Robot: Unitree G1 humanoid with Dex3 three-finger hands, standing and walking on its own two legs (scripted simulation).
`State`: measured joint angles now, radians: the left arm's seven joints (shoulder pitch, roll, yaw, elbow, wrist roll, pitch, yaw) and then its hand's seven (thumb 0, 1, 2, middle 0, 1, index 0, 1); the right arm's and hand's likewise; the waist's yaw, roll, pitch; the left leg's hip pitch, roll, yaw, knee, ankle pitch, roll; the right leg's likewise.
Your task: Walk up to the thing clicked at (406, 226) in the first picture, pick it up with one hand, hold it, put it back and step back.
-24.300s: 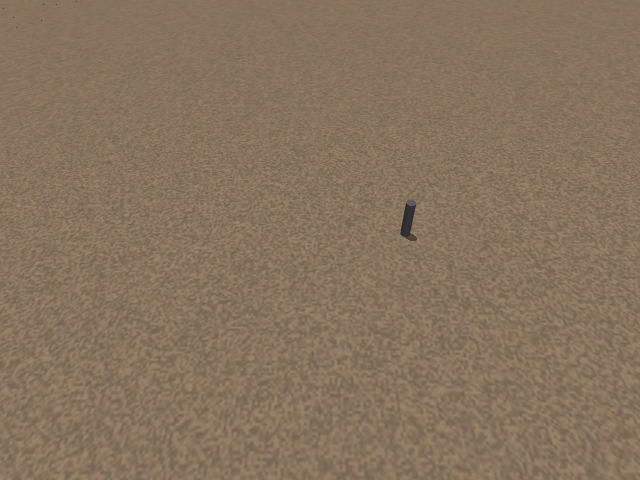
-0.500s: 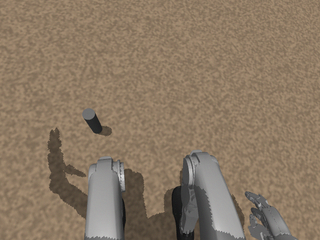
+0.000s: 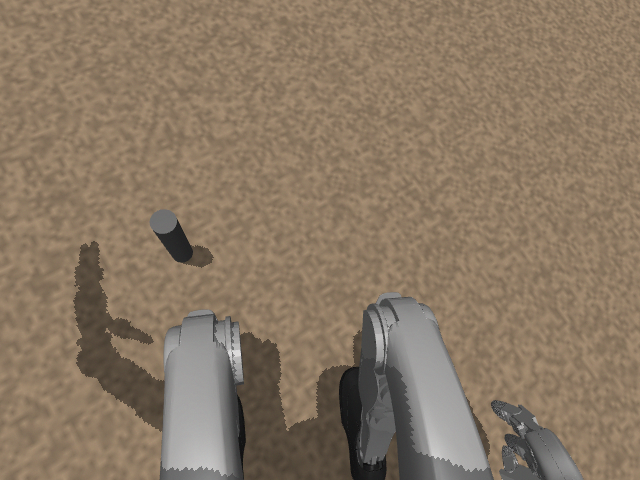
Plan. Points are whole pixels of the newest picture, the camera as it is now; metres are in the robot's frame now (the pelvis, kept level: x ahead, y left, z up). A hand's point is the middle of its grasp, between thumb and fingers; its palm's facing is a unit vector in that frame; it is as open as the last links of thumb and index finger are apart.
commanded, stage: approach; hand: left
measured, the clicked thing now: (174, 239) +0.48 +0.21 -0.30
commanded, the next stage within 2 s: close in in 0.50 s
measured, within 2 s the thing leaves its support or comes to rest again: neither
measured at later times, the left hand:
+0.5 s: hand (74, 243) +0.43 +0.32 -0.18, palm faces +0.07 -1.00 +0.02, open 17.6 cm
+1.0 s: hand (147, 247) +0.45 +0.25 -0.26, palm faces +0.11 -0.99 +0.01, open 17.6 cm
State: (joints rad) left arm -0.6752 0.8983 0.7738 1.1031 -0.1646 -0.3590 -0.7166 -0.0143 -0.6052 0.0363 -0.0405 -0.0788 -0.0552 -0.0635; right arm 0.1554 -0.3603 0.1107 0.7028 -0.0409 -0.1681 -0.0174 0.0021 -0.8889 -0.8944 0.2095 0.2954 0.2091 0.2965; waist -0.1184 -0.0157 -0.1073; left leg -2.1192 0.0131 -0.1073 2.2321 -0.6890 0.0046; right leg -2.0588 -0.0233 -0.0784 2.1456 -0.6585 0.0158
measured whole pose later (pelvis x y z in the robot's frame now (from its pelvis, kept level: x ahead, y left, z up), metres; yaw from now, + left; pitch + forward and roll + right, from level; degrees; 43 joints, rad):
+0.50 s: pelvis -0.01 +0.00 -0.08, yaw -5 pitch +24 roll -12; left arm -0.69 0.88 0.74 1.29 -0.17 -0.75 -0.63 -0.02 -0.60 0.03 -0.05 -0.12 -0.06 -0.10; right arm -0.03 -0.36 0.29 0.65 -0.19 -0.13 0.04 0.00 -0.90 -0.89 0.21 0.30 0.21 0.30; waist -0.21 -0.16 0.13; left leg -2.24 0.02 -0.21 2.51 -0.71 0.00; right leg -2.15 0.01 -0.15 2.35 -0.64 0.03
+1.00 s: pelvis -0.02 +0.02 -0.10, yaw -9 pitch +12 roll -17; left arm -0.69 0.88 0.59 1.49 -0.08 -1.03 -0.24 -0.02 -0.60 0.06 -0.04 -0.13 -0.08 -0.10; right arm -0.13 -0.39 0.48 0.57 -0.33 -0.05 0.11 0.00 -0.91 -0.89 0.21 0.30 0.21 0.30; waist -0.27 -0.26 0.28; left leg -2.21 0.01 -0.33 2.65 -0.69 0.01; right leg -2.07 0.05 -0.24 2.39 -0.58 0.06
